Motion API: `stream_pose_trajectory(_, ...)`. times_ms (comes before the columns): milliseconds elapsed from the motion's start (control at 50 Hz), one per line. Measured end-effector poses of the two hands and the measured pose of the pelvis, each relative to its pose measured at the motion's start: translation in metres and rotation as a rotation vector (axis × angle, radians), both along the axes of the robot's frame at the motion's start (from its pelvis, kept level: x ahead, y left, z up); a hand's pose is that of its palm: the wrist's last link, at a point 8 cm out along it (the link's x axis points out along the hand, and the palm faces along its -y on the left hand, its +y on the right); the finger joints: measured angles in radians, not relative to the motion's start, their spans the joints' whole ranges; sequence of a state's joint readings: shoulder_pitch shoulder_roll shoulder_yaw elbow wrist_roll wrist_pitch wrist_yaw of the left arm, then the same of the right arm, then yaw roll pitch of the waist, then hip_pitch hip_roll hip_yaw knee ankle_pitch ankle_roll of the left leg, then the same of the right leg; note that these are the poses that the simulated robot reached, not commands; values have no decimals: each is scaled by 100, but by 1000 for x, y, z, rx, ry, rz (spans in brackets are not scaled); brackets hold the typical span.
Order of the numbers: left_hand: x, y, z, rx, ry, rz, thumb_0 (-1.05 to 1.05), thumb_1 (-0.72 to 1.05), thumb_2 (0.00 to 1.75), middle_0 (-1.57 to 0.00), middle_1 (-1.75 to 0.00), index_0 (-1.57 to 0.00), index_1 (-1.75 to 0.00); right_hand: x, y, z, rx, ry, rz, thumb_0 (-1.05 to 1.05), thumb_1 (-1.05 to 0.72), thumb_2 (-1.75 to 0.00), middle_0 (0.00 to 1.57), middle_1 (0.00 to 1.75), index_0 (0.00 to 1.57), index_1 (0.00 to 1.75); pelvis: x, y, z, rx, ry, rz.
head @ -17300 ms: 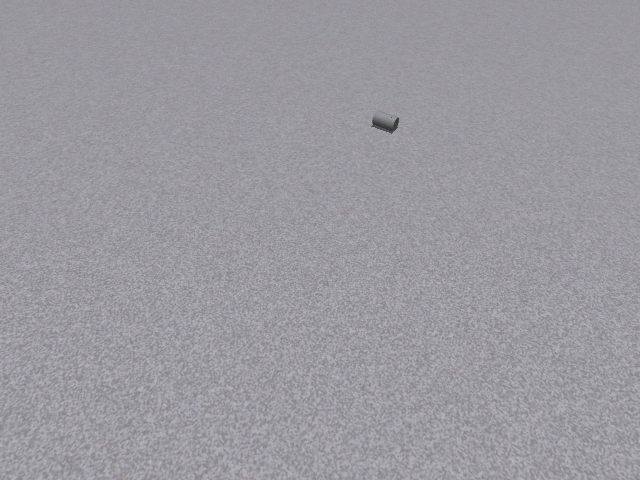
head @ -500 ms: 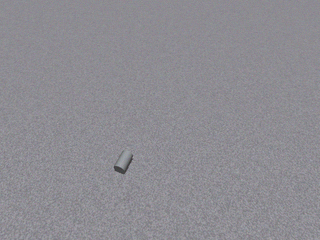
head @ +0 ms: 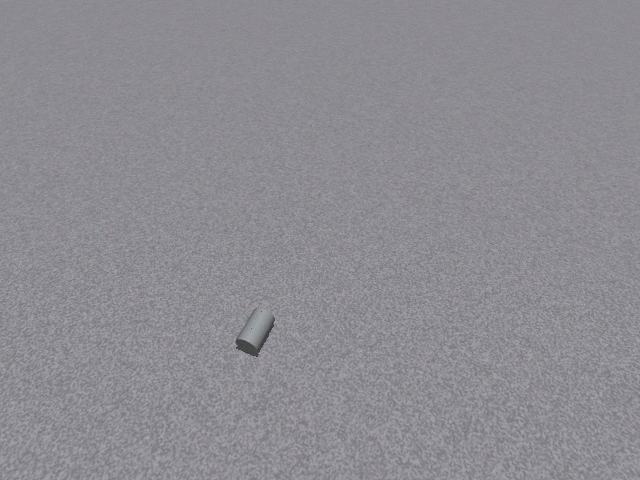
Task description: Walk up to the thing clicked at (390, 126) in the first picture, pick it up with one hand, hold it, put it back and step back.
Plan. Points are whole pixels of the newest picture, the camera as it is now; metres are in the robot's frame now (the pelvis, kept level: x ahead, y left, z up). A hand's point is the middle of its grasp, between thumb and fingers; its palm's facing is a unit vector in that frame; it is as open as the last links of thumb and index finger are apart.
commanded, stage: walk up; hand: left
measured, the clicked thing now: (255, 330) +0.75 +0.22 -0.74
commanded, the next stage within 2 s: none
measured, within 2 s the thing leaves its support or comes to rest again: neither
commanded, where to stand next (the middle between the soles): +0.35 +0.00 m, yaw -3 degrees
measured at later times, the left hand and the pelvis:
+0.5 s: hand (96, 449) +0.21 +0.33 -0.15, palm faces -0.12 -0.93 -0.34, open 7.4 cm; pelvis +0.14 +0.05 +0.00, yaw -4 degrees
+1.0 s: hand (181, 330) +0.41 +0.26 -0.16, palm faces -0.08 -0.93 -0.35, open 7.4 cm; pelvis +0.31 +0.01 -0.02, yaw -4 degrees
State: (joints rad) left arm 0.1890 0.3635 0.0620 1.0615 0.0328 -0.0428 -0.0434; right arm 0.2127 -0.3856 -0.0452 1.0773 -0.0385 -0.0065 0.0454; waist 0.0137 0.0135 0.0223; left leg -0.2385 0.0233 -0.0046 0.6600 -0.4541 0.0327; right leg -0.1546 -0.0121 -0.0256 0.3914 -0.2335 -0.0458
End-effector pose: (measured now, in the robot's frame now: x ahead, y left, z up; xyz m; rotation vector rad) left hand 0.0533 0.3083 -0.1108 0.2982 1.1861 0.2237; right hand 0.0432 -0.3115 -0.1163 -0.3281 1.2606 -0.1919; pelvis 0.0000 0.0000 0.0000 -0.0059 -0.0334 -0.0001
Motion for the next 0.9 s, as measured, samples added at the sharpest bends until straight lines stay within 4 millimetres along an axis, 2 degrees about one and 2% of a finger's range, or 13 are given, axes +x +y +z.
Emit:
stream_pose_trajectory(120,-24,40,-9,8,91,48,1,90,89,-21,-30,-21,-30,34,10,12,-51,-31,33,0,-90,-90,20,30,21,30,21,27,-5,-23,-18,-1)
stream_pose_trajectory(160,-21,58,-19,10,127,46,1,90,89,-21,-30,-21,-30,43,16,14,-75,-69,25,0,-90,-90,20,30,21,30,32,39,-13,-22,-23,-3)
stream_pose_trajectory(200,-10,70,-29,19,152,31,1,90,89,-21,-30,-21,-30,44,23,14,-100,-95,2,0,-90,-90,20,30,21,30,42,48,-19,-1,-29,-17)
stream_pose_trajectory(280,31,75,-27,1,122,-10,1,91,89,-20,-30,-20,-30,38,39,21,-94,-67,-52,0,-90,-90,20,30,21,30,63,56,-12,-1,-34,-22)
stream_pose_trajectory(360,76,75,-16,-14,66,-55,1,91,89,-20,-30,-20,-30,42,50,25,-75,-48,-75,0,-90,-90,20,30,21,30,87,59,-4,0,-38,-33)
stream_pose_trajectory(440,119,72,-9,-11,52,-94,1,91,89,-20,-30,-20,-30,58,53,23,-55,-44,-90,0,-90,-90,20,30,21,30,114,58,-2,9,-34,-47)
stream_pose_trajectory(540,183,57,-2,7,37,-145,1,91,89,-20,-30,-20,-30,88,45,10,-24,-31,-102,0,-90,-90,21,30,21,30,153,48,-7,28,-17,-69)
stream_pose_trajectory(660,276,17,0,34,-56,-191,1,91,89,-20,-30,-20,-30,138,20,-22,6,-1,-110,0,-90,-90,20,30,21,30,208,22,-23,6,-7,-71)
stream_pose_trajectory(720,308,-3,7,25,-135,-193,1,91,89,-20,-30,-21,-30,172,15,-24,24,-2,-90,0,-90,-90,20,30,21,30,229,10,-21,26,-12,-72)
stream_pose_trajectory(820,330,-18,18,15,-145,-160,0,90,89,-21,-30,-21,-30,239,3,-8,21,-82,-51,0,-90,-90,20,30,21,30,264,1,-8,41,-11,-82)
stream_pose_trajectory(900,338,-17,12,24,-92,-160,0,90,89,-21,-30,-21,-30,281,-5,1,-10,-135,-38,0,-90,-90,20,30,21,30,287,0,-7,25,-5,-87)
